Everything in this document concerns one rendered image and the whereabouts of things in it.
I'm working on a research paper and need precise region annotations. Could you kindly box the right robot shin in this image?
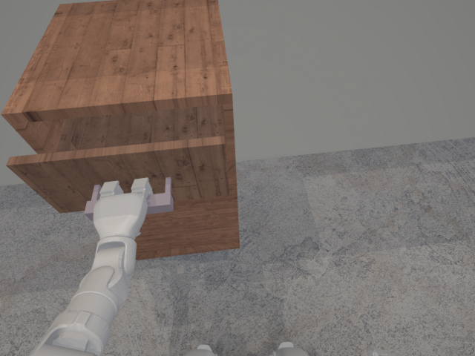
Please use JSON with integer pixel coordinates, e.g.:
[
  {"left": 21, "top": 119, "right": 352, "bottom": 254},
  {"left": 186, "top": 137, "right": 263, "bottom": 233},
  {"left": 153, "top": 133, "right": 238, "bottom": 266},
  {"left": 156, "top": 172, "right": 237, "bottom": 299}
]
[{"left": 278, "top": 342, "right": 294, "bottom": 350}]

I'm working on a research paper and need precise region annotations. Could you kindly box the left robot forearm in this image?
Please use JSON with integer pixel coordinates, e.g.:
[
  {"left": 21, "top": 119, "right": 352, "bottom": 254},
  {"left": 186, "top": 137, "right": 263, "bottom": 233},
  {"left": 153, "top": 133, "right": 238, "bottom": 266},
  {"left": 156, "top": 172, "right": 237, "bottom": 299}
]
[{"left": 28, "top": 236, "right": 137, "bottom": 356}]

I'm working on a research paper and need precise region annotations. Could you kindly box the cabinet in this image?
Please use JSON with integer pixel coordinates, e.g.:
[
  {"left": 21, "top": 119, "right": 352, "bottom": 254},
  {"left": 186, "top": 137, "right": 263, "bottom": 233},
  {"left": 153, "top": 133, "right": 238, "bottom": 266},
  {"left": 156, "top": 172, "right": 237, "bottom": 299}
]
[{"left": 1, "top": 0, "right": 240, "bottom": 260}]

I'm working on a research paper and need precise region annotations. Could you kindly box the left robot shin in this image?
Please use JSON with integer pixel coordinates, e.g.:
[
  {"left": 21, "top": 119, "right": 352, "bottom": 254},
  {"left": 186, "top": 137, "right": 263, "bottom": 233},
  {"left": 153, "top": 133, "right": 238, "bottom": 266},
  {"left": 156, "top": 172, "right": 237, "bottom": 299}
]
[{"left": 197, "top": 345, "right": 212, "bottom": 352}]

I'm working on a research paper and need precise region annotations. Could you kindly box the robot shin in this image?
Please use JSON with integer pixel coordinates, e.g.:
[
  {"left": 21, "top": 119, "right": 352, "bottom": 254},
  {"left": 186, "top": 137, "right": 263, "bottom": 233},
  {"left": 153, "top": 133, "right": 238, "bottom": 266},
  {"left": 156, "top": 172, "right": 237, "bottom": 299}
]
[
  {"left": 278, "top": 342, "right": 294, "bottom": 350},
  {"left": 197, "top": 345, "right": 212, "bottom": 352}
]

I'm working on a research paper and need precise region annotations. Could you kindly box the handle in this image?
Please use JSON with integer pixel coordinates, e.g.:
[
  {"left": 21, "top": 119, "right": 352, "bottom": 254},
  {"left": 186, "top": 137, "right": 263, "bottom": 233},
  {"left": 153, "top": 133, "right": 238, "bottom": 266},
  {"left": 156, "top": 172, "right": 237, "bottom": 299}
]
[{"left": 84, "top": 177, "right": 174, "bottom": 220}]

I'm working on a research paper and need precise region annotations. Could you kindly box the drawer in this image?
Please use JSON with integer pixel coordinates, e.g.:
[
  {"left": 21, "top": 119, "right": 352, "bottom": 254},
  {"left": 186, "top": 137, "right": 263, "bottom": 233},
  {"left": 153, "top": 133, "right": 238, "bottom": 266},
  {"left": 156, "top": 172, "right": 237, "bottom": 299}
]
[{"left": 6, "top": 105, "right": 229, "bottom": 214}]

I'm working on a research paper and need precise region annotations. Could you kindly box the robot left hand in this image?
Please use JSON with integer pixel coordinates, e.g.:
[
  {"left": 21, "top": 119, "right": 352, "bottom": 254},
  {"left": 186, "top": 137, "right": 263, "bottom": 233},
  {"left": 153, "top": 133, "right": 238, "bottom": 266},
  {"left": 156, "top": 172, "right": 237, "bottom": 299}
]
[{"left": 94, "top": 177, "right": 153, "bottom": 240}]

